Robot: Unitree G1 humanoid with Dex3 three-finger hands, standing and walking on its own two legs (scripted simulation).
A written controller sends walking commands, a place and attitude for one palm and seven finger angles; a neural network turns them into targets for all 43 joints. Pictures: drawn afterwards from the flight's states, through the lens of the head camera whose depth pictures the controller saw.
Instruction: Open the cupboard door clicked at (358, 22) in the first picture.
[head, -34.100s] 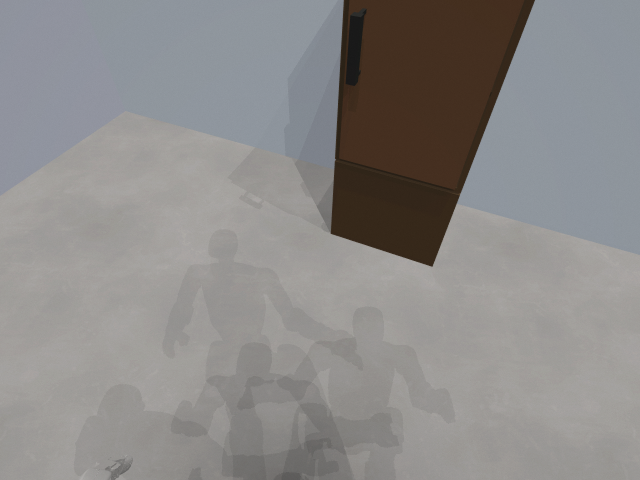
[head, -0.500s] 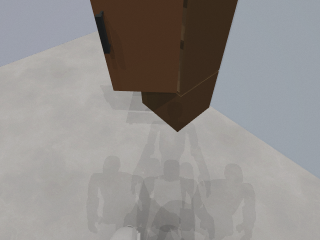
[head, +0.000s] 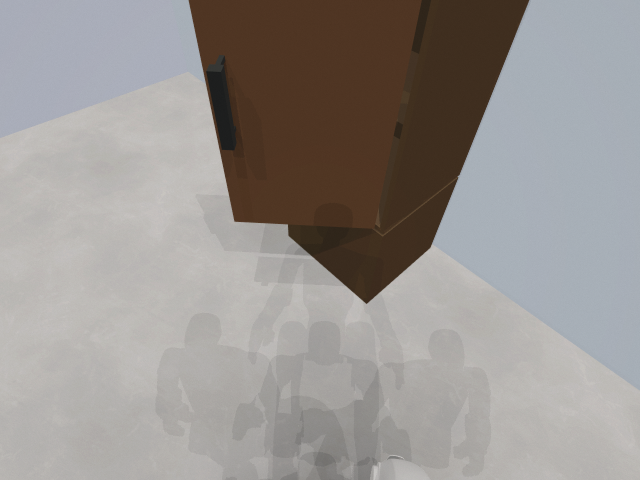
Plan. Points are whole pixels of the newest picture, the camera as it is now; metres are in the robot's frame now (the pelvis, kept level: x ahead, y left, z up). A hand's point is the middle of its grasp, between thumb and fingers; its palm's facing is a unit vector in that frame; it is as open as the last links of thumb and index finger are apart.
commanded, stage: take the last steps up to it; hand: left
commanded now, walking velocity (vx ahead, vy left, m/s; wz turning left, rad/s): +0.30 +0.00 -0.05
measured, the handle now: (225, 104) +0.77 +0.25 +0.04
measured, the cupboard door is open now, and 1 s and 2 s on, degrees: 44 44 44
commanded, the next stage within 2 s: come to a stop and stand still in 0.38 s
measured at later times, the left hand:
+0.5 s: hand (221, 443) +0.20 +0.16 -0.18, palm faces +0.04 -0.98 -0.20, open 7.1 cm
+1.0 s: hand (219, 410) +0.24 +0.18 -0.18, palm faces -0.01 -0.96 -0.27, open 7.4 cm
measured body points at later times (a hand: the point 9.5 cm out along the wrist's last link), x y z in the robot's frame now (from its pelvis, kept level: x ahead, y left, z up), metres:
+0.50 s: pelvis +0.17 -0.03 +0.00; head +0.20 -0.02 +0.45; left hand +0.20 +0.21 -0.16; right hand +0.20 -0.26 -0.15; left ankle +0.22 +0.10 -0.72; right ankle +0.14 -0.13 -0.74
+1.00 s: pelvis +0.17 -0.03 -0.01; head +0.21 -0.04 +0.43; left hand +0.24 +0.23 -0.16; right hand +0.23 -0.28 -0.17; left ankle +0.26 +0.10 -0.74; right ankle +0.14 -0.17 -0.74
